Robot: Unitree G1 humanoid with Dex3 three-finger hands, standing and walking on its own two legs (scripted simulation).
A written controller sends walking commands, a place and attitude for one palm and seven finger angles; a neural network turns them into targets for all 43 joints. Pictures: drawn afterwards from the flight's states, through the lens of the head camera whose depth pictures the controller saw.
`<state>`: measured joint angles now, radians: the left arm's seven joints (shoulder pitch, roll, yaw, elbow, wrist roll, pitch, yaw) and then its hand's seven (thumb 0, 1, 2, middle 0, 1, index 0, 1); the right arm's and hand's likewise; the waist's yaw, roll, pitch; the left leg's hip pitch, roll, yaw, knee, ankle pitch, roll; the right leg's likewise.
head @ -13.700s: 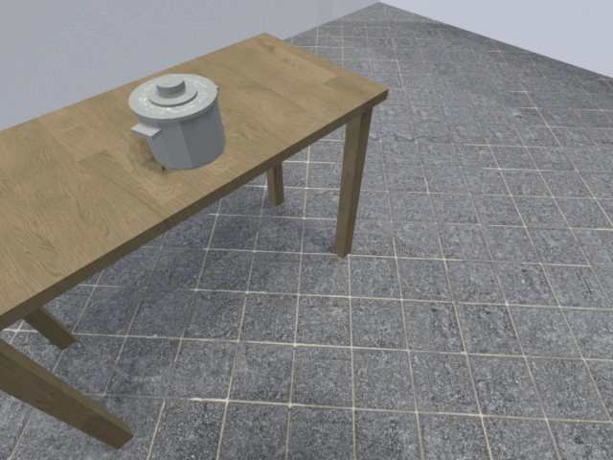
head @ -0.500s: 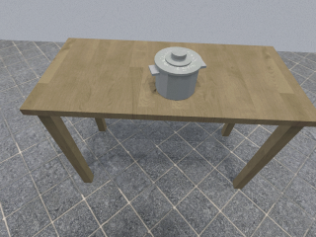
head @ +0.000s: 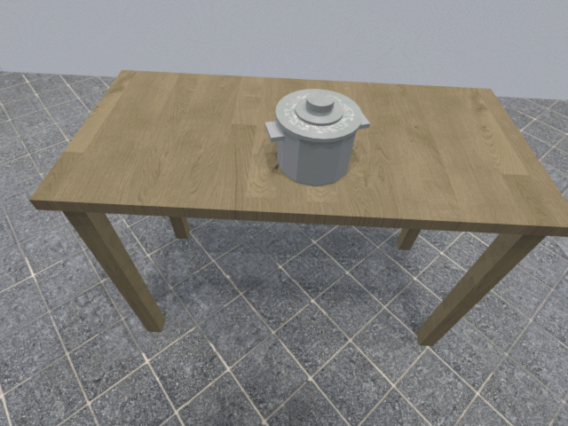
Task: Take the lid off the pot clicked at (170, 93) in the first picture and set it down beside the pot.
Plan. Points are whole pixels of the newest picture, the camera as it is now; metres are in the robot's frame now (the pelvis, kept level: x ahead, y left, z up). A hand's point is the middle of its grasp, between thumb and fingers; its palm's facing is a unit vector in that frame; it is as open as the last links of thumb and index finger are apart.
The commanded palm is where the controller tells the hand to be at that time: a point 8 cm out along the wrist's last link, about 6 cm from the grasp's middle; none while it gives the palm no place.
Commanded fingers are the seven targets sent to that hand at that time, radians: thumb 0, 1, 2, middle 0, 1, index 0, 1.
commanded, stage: look again from close up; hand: left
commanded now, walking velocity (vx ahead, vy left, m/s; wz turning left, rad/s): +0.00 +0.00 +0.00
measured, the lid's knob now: (320, 101) +0.66 -0.02 +0.11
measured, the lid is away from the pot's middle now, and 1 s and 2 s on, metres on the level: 0.00 0.00 0.00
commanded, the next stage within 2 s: shuffle to correct the standing spot in 0.12 s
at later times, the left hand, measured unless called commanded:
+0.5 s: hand out of the picture +0.01 +0.17 -0.18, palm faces +0.02 -0.98 -0.18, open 7.4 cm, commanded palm none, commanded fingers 0.00 0.90 0.90 -0.20 -0.30 -0.20 -0.30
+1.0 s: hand out of the picture +0.08 +0.04 -0.19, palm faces +0.06 -0.99 -0.10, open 7.4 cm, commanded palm none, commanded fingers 0.00 0.90 0.90 -0.20 -0.30 -0.20 -0.30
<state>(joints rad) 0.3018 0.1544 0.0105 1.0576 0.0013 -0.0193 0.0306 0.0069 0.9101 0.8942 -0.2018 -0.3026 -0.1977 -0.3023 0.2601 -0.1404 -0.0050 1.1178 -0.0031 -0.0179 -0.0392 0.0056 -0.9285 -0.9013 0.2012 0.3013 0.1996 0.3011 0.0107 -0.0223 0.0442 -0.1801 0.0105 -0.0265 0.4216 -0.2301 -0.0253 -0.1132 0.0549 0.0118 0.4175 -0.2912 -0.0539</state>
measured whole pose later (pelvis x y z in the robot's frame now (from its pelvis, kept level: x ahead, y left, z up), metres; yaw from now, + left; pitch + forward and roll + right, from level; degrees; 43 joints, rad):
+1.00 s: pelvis +0.14 -0.10 -0.02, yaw -3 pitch -1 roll -2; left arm 0.44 0.10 0.03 1.07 -0.01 -0.04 0.02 0.01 0.90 0.89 -0.20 -0.30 -0.20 -0.30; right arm 0.08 -0.11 -0.03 0.94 -0.02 -0.06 -0.03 0.00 -0.91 -0.90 0.20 0.30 0.20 0.30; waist 0.02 -0.02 0.10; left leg -0.36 0.00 0.10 0.58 -0.14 0.12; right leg -0.16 0.19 -0.08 0.82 -0.40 -0.03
